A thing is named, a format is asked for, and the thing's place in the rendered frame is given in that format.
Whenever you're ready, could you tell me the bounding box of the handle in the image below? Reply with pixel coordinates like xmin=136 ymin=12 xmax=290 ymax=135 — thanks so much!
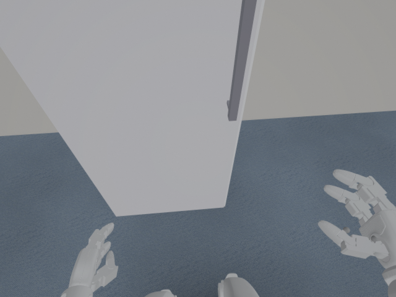
xmin=227 ymin=0 xmax=257 ymax=121

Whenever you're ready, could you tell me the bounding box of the fridge door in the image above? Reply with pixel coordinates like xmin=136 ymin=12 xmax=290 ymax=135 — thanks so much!
xmin=0 ymin=0 xmax=262 ymax=217

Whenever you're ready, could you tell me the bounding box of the robot right hand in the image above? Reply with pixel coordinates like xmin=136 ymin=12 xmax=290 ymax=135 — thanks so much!
xmin=318 ymin=169 xmax=396 ymax=269

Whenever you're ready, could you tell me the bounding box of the robot left hand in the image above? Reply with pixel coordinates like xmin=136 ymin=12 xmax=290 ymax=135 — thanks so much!
xmin=69 ymin=223 xmax=118 ymax=292

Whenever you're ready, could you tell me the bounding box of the right robot thigh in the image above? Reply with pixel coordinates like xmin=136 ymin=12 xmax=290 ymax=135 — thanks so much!
xmin=218 ymin=277 xmax=259 ymax=297

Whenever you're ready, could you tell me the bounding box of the robot right forearm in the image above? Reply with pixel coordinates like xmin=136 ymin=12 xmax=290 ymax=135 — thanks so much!
xmin=382 ymin=265 xmax=396 ymax=297

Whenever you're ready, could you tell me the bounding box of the robot right shin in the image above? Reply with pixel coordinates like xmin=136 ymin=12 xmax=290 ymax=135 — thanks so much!
xmin=226 ymin=273 xmax=238 ymax=278

